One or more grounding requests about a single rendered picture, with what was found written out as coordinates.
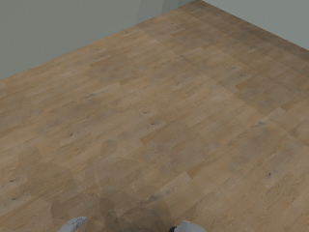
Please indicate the left robot hand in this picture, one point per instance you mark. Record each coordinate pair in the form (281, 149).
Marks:
(73, 224)

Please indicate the right robot thigh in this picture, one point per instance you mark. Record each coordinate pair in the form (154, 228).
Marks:
(189, 227)

